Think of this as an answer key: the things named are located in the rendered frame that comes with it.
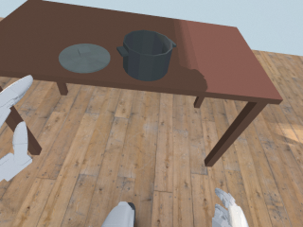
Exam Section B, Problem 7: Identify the left robot shin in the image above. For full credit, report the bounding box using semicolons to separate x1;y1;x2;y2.
118;201;131;208

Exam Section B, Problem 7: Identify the right robot hand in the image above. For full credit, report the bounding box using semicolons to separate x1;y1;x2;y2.
212;187;249;227

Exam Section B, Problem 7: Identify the left robot hand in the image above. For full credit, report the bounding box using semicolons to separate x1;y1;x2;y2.
0;75;33;182

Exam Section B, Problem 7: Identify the left robot thigh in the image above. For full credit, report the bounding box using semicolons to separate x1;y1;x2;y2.
101;205;134;227

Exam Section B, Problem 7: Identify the table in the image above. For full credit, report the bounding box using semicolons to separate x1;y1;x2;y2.
0;0;283;167

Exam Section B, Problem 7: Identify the lid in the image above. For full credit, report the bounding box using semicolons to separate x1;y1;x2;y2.
59;44;111;74

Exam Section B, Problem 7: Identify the pot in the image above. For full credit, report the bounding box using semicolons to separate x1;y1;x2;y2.
116;29;177;81

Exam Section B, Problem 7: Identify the knob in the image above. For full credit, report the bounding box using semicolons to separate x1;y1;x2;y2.
78;46;92;58

